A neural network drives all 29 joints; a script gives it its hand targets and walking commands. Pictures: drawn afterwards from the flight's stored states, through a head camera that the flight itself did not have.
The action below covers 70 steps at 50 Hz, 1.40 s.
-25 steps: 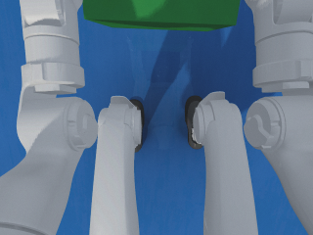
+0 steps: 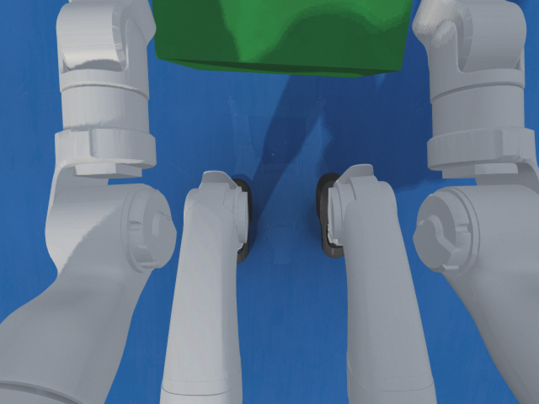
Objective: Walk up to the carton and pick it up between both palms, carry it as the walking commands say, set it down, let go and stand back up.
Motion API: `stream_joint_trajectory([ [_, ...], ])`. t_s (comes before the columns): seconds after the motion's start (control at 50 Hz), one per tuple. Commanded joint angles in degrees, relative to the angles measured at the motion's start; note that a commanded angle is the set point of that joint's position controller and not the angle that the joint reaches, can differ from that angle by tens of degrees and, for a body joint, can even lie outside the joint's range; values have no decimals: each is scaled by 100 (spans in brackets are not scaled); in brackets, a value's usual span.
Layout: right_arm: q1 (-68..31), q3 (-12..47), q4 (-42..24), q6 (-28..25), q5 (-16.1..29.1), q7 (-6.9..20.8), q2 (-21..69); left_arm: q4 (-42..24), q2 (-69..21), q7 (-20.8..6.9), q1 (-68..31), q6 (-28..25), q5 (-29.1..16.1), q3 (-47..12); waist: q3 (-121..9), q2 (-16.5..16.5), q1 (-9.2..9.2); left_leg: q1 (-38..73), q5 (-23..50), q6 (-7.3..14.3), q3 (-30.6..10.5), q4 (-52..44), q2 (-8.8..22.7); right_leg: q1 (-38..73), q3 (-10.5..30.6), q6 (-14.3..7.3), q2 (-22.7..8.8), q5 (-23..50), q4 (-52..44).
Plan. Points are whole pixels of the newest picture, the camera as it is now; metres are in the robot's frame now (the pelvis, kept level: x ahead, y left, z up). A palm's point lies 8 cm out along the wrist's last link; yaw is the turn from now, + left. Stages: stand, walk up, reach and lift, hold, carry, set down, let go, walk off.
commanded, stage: reach and lift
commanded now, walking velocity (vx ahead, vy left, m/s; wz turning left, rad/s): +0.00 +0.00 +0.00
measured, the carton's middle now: out of the picture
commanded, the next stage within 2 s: none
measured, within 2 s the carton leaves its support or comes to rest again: neither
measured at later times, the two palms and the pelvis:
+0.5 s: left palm out of the picture +0.53 +0.15 -0.02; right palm out of the picture +0.52 -0.16 -0.02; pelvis +0.00 +0.00 +0.05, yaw +0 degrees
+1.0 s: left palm out of the picture +0.51 +0.16 +0.05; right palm out of the picture +0.50 -0.16 +0.05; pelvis +0.01 +0.00 +0.11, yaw +0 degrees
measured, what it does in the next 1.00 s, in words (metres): rises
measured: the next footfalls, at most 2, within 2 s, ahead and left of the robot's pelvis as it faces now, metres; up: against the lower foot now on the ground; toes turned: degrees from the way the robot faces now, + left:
none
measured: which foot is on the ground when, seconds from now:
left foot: down 0.00-1.00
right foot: down 0.00-1.00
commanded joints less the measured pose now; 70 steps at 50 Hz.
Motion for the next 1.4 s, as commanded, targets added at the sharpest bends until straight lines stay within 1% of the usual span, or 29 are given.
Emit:
stream_joint_trajectory([
  [0.0, -4905, 3097, -1167, -347, 1220, 2853, 5800, -979, -6855, -2056, -4431, -408, -1606, -3114, -14259, 207, -246, 4322, 1161, -51, 221, -1075, -545, 3697, -478, -168, 633, 1030, -954],
  [0.06, -5037, 3230, -1284, -333, 1400, 2877, 6038, -1184, -6675, -2047, -4493, -442, -1595, -3115, -14226, 97, 4, 4247, 1074, -7, 285, -1185, -542, 3915, -395, -131, 648, 957, -1043],
  [0.14, -4767, 3319, -1354, -271, 1311, 2879, 6082, -932, -6706, -2093, -4039, -374, -1493, -3016, -14337, -117, 87, 4362, 1053, 14, 326, -1326, -523, 4276, -355, -98, 641, 923, -1269],
  [0.2, -4881, 3370, -1458, -317, 1474, 2842, 6130, -1326, -6827, -2048, -4207, -395, -1590, -3191, -14374, 195, 54, 4740, 1192, -4, 234, -1497, -568, 4296, -356, -108, 626, 1053, -1356],
  [0.24, -4593, 3098, -1190, -338, 1229, 2841, 6012, -1058, -6757, -2103, -4267, -416, -1585, -3132, -13962, 124, -163, 4390, 857, -31, 292, -1554, -545, 4307, -357, -142, 623, 879, -1506],
  [0.28, -4570, 3523, -1562, -336, 1366, 2824, 6307, -1149, -6809, -2115, -3804, -445, -1566, -3262, -14460, -68, 110, 4500, 1203, 43, 267, -1561, -540, 4896, -211, -112, 620, 1236, -1528],
  [0.3, -4274, 3251, -1118, -332, 1233, 2840, 6122, -867, -6864, -2128, -3751, -418, -1469, -3116, -13842, 91, -31, 4431, 1001, 19, 163, -1695, -522, 4405, -343, -134, 599, 977, -1517],
  [0.32, -4430, 3473, -1485, -358, 1376, 2822, 6327, -1018, -6910, -2128, -3662, -450, -1538, -3250, -14244, 72, 180, 4721, 1193, 36, 228, -1696, -550, 4773, -209, -113, 610, 1118, -1599],
  [0.34, -4269, 3427, -1429, -351, 1313, 2809, 6330, -1315, -6939, -2124, -3799, -480, -1558, -3346, -14314, 81, -66, 4724, 1285, 7, 183, -1723, -549, 4771, -285, -84, 642, 1252, -1612],
  [0.36, -4389, 3586, -1823, -369, 1354, 2798, 6308, -1244, -6986, -2130, -3705, -445, -1601, -3406, -14527, -79, -61, 4959, 1474, -13, 207, -1722, -559, 5005, -284, -88, 663, 1447, -1709],
  [0.38, -4366, 3360, -1420, -351, 1258, 2784, 6216, -836, -6800, -2150, -3616, -422, -1459, -3088, -13931, -11, 62, 4437, 1059, 15, 244, -1810, -558, 4839, -175, -106, 612, 1004, -1803],
  [0.46, -4249, 3563, -1515, -376, 1368, 2788, 6353, -1285, -6982, -2158, -3704, -506, -1558, -3366, -14045, 184, 23, 4721, 1065, 17, 203, -2020, -559, 5200, -157, -84, 593, 1107, -1914],
  [0.54, -4099, 3565, -1687, -379, 1219, 2770, 6283, -970, -6975, -2166, -3377, -488, -1520, -3276, -14016, -193, 11, 4876, 1131, 41, 197, -2180, -552, 5371, -167, -77, 590, 1148, -2162],
  [0.62, -4155, 3585, -1676, -431, 1336, 2832, 6331, -1083, -7128, -2200, -3462, -490, -1554, -3487, -14070, 243, -29, 5222, 864, 15, 44, -2436, -503, 5240, -166, -156, 566, 843, -2302],
  [0.66, -4054, 3397, -1463, -398, 1205, 2857, 6268, -921, -7112, -2187, -3225, -476, -1402, -3238, -13581, 128, -81, 5214, 746, 51, -14, -2552, -510, 5128, -149, -151, 568, 655, -2504],
  [0.68, -3944, 3555, -1483, -401, 1231, 2890, 6405, -1008, -7193, -2178, -3127, -486, -1414, -3363, -13922, 14, 30, 5348, 831, 48, -55, -2604, -483, 5227, -175, -146, 567, 724, -2483],
  [0.74, -3872, 3661, -1669, -388, 1332, 2891, 6335, -1286, -7200, -2163, -3184, -462, -1500, -3539, -14184, 172, -95, 5751, 1174, -7, -8, -2716, -518, 5537, -164, -155, 615, 1093, -2626],
  [0.76, -3834, 3818, -1880, -400, 1379, 2887, 6376, -1234, -7289, -2173, -2880, -447, -1491, -3587, -14398, 149, 25, 5916, 1423, 10, -5, -2725, -548, 5772, -145, -141, 605, 1285, -2617],
  [0.78, -3944, 3700, -1748, -382, 1294, 2868, 6449, -1104, -6979, -2205, -3099, -485, -1470, -3404, -13871, -129, 43, 5465, 1023, 84, 28, -2750, -513, 5736, -11, -107, 574, 915, -2818],
  [0.84, -3455, 3610, -1415, -363, 1170, 2904, 6479, -1222, -7107, -2226, -2986, -511, -1409, -3507, -13662, 60, -42, 5642, 1033, 54, -35, -2964, -498, 5738, -71, -143, 554, 995, -2884],
  [0.9, -3457, 3854, -1785, -439, 1296, 2933, 6509, -1329, -7385, -2229, -2713, -549, -1477, -3647, -13984, 83, -51, 6087, 1449, 52, -120, -3111, -506, 6114, -42, -138, 557, 1393, -3051],
  [0.94, -3501, 3671, -1521, -413, 1161, 2933, 6480, -1035, -7194, -2235, -2732, -515, -1336, -3483, -13458, 73, -9, 5945, 960, 50, -87, -3317, -458, 5840, -53, -139, 544, 914, -3232],
  [0.96, -3705, 3909, -1993, -471, 1328, 2944, 6430, -1373, -7425, -2222, -2731, -523, -1462, -3732, -13995, 148, -66, 6256, 1065, 32, -138, -3322, -489, 6146, -63, -179, 572, 1035, -3223],
  [1.0, -3319, 3900, -1828, -440, 1250, 2946, 6562, -1459, -7269, -2271, -2715, -586, -1492, -3710, -13851, -11, -110, 6263, 1305, 81, -137, -3324, -442, 6276, -9, -140, 548, 1224, -3384],
  [1.16, -2982, 3732, -1767, -488, 1059, 3043, 6636, -1228, -7341, -2327, -2257, -593, -1236, -3607, -13328, 152, -14, 6611, 1404, 91, -159, -3820, -458, 6650, 35, -165, 539, 1420, -3771],
  [1.2, -2888, 3706, -1688, -508, 1037, 3065, 6646, -1244, -7485, -2325, -2287, -628, -1266, -3607, -13000, 7, -156, 6799, 1283, 86, -251, -3982, -414, 6435, -69, -160, 540, 1223, -3867],
  [1.26, -2519, 3390, -1149, -513, 869, 3147, 6809, -741, -7537, -2369, -1815, -609, -976, -3261, -11822, 104, 44, 6483, 1076, 93, -188, -4210, -404, 6205, -4, -183, 500, 994, -4094],
  [1.36, -1969, 2779, -694, -633, 504, 3195, 7094, -7, -7855, -2405, -1043, -710, -493, -2447, -9535, 60, 20, 6219, 1055, 150, -214, -4654, -383, 5920, 1, -163, 466, 1042, -4498],
  [1.38, -1365, 2331, 11, -568, 172, 3185, 7087, 378, -7863, -2408, -849, -693, -349, -2216, -8712, 104, -73, 5948, 848, 122, -277, -4839, -319, 5633, -17, -206, 441, 897, -4581],
])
